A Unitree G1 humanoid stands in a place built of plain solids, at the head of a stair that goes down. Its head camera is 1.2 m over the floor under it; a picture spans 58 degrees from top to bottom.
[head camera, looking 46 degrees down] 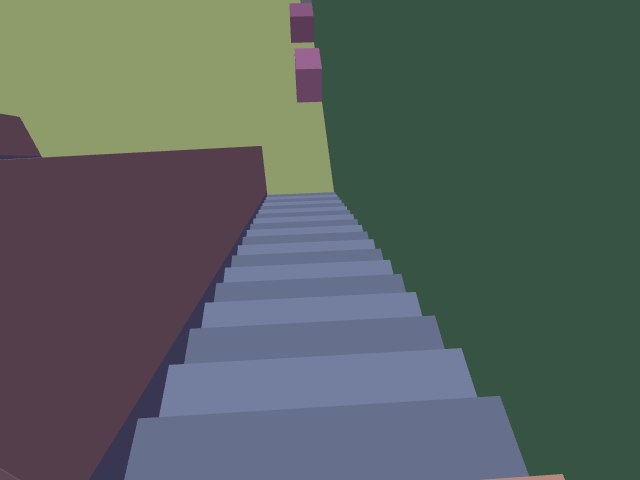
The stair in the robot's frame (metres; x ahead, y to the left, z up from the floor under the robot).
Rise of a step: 0.19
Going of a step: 0.29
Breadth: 1.19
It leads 4 degrees to the left of straight ahead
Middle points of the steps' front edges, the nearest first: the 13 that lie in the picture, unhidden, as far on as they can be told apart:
0.59 -0.01 -0.19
0.88 0.01 -0.38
1.17 0.03 -0.57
1.45 0.05 -0.76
1.74 0.07 -0.95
2.03 0.08 -1.14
2.32 0.10 -1.34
2.61 0.12 -1.53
2.90 0.14 -1.72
3.19 0.16 -1.91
3.47 0.18 -2.10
3.76 0.19 -2.29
4.05 0.21 -2.48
